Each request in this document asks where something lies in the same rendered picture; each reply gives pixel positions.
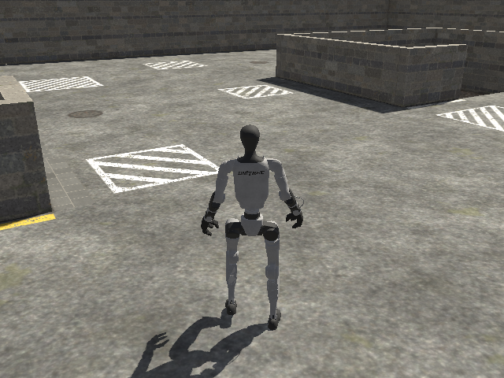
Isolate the right robot upper arm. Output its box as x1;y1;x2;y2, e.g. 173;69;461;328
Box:
267;158;291;201

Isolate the robot right hand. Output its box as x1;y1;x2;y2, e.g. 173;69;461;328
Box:
286;211;303;228

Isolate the robot right forearm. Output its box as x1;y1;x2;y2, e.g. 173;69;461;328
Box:
284;188;301;216

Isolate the robot left hand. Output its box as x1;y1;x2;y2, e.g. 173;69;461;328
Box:
201;217;219;236

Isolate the robot left thigh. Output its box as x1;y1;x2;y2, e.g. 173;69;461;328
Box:
225;218;241;264

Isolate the robot left forearm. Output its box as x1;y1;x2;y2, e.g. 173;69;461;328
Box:
204;191;221;222

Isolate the robot thigh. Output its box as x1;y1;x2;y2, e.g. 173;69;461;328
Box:
263;221;280;280
225;218;241;264

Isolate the left robot upper arm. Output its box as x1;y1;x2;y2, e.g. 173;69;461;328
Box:
213;160;234;204

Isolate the robot right thigh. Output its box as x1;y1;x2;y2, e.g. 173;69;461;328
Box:
263;221;280;280

